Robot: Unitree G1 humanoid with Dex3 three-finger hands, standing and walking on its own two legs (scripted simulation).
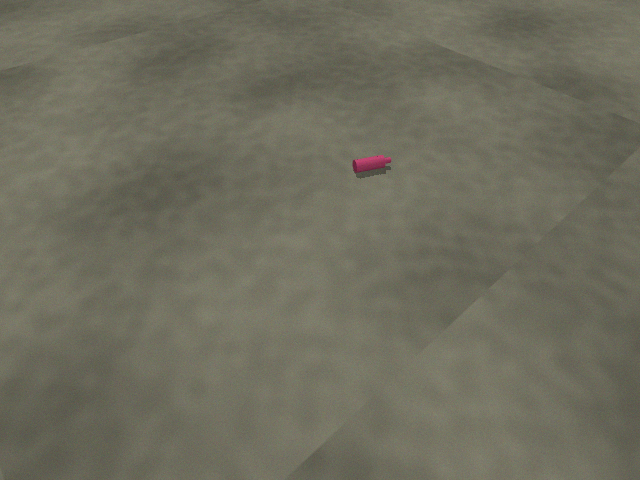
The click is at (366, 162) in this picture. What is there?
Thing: lying bottle
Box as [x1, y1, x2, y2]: [353, 155, 390, 172]
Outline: 390,158 385,158 382,155 356,159 353,160 353,169 355,172 383,167 386,162 390,162
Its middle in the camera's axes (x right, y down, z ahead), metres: +0.27 -0.40 +2.00
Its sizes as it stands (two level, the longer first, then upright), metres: 0.190 0.064 0.064
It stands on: the floor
